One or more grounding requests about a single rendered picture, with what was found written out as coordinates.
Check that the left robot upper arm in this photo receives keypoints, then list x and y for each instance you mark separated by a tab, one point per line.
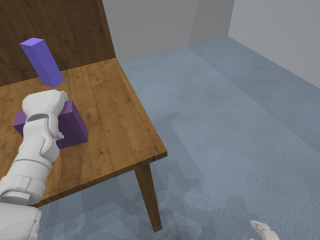
19	222

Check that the sponge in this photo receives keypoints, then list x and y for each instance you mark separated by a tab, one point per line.
70	124

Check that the table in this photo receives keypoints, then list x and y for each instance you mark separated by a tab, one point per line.
121	136

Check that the left robot hand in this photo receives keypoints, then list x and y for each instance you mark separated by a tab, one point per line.
52	101

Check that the right robot hand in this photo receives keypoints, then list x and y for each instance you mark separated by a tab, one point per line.
263	230

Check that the left robot forearm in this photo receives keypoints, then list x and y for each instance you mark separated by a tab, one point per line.
24	183

